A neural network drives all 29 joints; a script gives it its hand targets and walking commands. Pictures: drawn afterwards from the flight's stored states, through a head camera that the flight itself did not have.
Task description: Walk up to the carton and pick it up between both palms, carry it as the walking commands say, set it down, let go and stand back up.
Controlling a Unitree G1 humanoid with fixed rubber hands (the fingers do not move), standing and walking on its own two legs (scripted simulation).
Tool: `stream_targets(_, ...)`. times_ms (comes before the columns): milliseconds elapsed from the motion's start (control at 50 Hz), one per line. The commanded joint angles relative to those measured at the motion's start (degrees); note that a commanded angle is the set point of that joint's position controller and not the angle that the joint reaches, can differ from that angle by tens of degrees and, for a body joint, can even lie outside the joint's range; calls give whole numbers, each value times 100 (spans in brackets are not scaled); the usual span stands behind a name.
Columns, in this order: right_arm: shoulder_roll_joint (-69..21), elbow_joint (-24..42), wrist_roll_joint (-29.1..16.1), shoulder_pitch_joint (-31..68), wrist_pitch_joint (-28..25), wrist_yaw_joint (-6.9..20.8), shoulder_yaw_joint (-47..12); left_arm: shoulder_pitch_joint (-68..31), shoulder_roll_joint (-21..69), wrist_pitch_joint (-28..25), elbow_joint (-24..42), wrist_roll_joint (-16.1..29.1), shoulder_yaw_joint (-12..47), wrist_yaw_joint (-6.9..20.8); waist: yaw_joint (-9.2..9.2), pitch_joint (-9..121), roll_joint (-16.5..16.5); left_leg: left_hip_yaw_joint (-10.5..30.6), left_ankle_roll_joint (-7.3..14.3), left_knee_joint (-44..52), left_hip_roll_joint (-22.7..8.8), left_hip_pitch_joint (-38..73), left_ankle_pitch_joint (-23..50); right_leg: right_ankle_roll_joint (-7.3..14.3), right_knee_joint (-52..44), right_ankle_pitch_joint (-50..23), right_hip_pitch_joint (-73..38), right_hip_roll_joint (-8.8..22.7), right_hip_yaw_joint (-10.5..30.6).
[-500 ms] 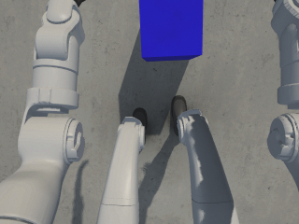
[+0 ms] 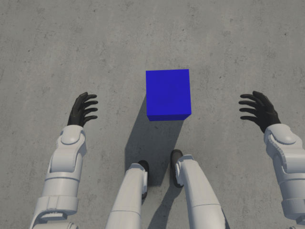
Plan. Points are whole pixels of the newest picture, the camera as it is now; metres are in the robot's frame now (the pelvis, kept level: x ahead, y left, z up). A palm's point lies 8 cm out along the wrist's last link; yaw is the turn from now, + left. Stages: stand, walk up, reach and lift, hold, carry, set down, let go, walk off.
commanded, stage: let go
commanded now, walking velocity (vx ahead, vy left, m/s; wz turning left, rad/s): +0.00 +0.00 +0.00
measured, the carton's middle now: (167, 98) +0.52 -0.06 -0.58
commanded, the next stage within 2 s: stand in 0.90 s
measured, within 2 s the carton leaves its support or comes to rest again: neither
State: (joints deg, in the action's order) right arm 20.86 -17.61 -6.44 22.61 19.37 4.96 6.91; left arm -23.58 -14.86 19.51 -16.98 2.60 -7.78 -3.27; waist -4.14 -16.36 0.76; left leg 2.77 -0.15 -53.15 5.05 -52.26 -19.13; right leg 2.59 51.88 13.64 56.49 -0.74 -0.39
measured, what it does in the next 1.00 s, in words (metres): rises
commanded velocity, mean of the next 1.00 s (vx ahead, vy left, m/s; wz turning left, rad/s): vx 0.00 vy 0.00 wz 0.00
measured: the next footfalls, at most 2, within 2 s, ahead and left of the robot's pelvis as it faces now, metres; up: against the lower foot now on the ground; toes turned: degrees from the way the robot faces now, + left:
none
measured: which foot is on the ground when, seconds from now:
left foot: down 0.00-1.00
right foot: down 0.00-1.00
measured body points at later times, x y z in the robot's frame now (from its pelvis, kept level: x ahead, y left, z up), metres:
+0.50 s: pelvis +0.08 +0.02 +0.06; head +0.16 +0.02 +0.50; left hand +0.27 +0.26 -0.03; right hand +0.24 -0.24 -0.02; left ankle +0.06 +0.12 -0.67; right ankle +0.10 -0.09 -0.67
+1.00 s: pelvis +0.08 +0.03 +0.06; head +0.13 +0.03 +0.51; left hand +0.24 +0.28 -0.04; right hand +0.24 -0.23 -0.02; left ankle +0.06 +0.12 -0.67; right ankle +0.11 -0.09 -0.67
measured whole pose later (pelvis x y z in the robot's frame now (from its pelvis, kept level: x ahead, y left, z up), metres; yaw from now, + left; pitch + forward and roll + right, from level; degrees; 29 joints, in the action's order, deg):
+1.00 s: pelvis +0.08 +0.03 +0.06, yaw +0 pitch +4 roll -1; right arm 13.8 -25.2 -2.1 -13.3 4.7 2.5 5.4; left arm 11.4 -12.7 2.9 -31.8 -1.9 -4.7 2.4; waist -0.3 -2.2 -0.7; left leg 3.3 2.4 -30.3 3.8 -16.7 -17.0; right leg 0.3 28.1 11.9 20.0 -0.8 -0.4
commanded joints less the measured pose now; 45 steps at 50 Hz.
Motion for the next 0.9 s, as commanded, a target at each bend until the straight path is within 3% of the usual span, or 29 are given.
stream_targets(0, -61, 220, 270, -486, -737, 128, -136, 236, -66, -754, 128, -216, 99, 261, 305, 5273, 151, -325, 47, 1362, -199, 507, -393, -320, -902, -782, -5119, 179, 709)
stream_targets(60, -357, -731, 321, -1055, -887, 199, -159, 736, 98, -929, -729, -238, 123, 405, 287, 3618, -102, -331, 26, 1760, -338, 725, -1020, -301, -1446, 633, -4263, 224, 610)
stream_targets(100, -429, -847, 419, -1704, -960, 195, -190, 1228, 144, -1058, -909, -243, 168, 514, 241, 3441, -41, -358, 36, 1926, -334, 1063, -898, -289, -1684, 803, -4583, 221, 612)
stream_targets(180, -424, -212, 564, -2739, -1286, 98, -195, 2164, 203, -1435, -437, -270, 303, 618, 228, 3858, 97, -399, -3, 2217, -280, 1883, -214, -269, -1942, -384, -5643, 223, 546)
stream_targets(320, -315, 1052, 703, -3230, -1855, 27, -327, 3170, 60, -1930, 400, -288, 389, 683, 443, 3776, 233, -222, -25, 2675, -267, 2843, 1040, -243, -2110, -1996, -6509, 162, 433)
stream_targets(380, -309, 1176, 661, -3542, -1966, 35, -390, 3579, -58, -2008, 522, -286, 411, 690, 517, 3689, 146, -142, -41, 2830, -279, 3183, 1647, -247, -2210, -2391, -6716, 124, 401)
stream_targets(460, -281, 749, 640, -3970, -1905, 49, -375, 3916, -201, -1920, 361, -270, 485, 707, 527, 3142, -93, -144, -41, 3010, -336, 3419, 1853, -265, -2470, -2177, -6447, 37, 297)
stream_targets(600, -242, 226, 708, -4034, -1601, 61, -262, 3924, -303, -1637, 90, -214, 592, 772, 394, 2407, -353, -74, -48, 3327, -495, 3389, 1329, -297, -2606, -1551, -6297, -146, 140)
stream_targets(720, -257, 341, 690, -4075, -1600, 69, -210, 4027, -291, -1639, 149, -272, 554, 761, 340, 2730, -356, 60, -97, 3111, -482, 3701, 1891, -237, -2498, -1598, -6116, -219, 119)
stream_targets(880, -500, 234, 708, -3934, -1471, -86, -374, 3992, -381, -1777, -196, -270, 470, 611, 376, 3036, -158, 71, -62, 2804, -472, 3858, 1999, -209, -2323, -1583, -6025, -116, 186)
